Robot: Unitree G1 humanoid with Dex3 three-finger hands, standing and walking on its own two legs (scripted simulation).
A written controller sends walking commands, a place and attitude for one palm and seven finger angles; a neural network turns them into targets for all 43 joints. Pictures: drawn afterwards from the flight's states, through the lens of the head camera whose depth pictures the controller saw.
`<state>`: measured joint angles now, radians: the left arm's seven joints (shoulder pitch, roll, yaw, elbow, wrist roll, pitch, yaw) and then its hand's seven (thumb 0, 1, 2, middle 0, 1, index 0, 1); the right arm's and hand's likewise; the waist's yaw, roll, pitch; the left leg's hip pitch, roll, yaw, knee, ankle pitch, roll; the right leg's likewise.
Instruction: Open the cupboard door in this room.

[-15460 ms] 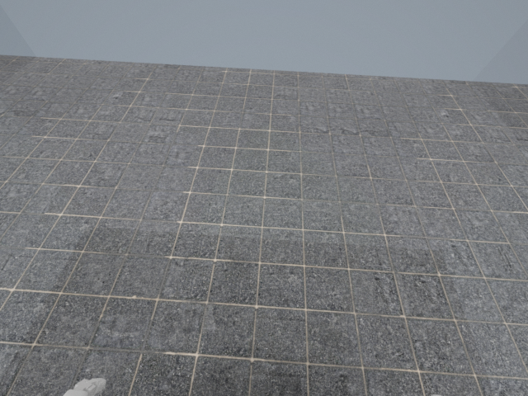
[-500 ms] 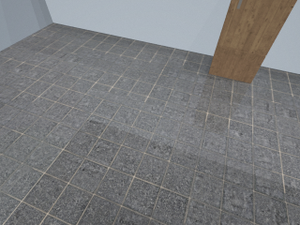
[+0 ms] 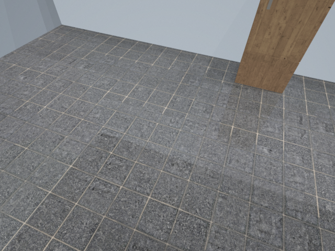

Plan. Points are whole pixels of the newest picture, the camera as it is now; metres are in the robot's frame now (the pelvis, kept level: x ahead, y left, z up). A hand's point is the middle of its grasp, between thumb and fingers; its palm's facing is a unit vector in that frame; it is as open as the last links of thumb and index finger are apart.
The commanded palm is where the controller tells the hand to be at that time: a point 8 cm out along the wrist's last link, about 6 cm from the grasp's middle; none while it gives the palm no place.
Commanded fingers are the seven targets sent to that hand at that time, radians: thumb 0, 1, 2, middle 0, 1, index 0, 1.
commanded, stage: stand and wait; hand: left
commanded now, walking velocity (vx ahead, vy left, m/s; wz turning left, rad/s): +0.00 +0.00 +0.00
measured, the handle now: out of the picture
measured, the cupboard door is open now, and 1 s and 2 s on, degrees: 0 0 0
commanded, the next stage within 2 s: turn or walk to find it in 0.66 s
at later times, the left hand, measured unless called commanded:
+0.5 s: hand out of the picture +0.10 +0.24 -0.15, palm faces -0.01 -0.94 -0.34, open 7.4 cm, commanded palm none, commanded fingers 0.00 0.90 0.90 -0.20 -0.30 -0.20 -0.30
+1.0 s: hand out of the picture +0.06 +0.22 -0.17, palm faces +0.08 -0.95 -0.29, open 7.4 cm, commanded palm none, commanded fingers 0.00 0.90 0.90 -0.20 -0.30 -0.20 -0.30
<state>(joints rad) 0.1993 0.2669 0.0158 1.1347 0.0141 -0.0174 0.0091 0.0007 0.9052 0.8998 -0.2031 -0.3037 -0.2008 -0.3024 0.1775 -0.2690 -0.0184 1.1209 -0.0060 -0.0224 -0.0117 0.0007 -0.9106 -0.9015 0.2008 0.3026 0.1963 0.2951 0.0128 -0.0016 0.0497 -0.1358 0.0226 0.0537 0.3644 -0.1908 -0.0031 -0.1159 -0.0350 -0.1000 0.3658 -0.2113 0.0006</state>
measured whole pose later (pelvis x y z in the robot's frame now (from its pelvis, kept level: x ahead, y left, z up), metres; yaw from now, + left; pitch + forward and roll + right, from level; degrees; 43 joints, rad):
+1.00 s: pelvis +0.02 +0.00 -0.01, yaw +5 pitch -1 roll +0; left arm 0.14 0.26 0.01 1.05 0.01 0.02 0.02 0.00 0.90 0.90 -0.20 -0.30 -0.20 -0.30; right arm 0.16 -0.26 0.00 1.06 -0.01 0.04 0.00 0.00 -0.91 -0.90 0.20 0.30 0.20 0.30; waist 0.00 0.02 0.09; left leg -0.25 0.02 0.01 0.58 -0.29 -0.03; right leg -0.14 -0.06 -0.19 0.49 -0.32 0.00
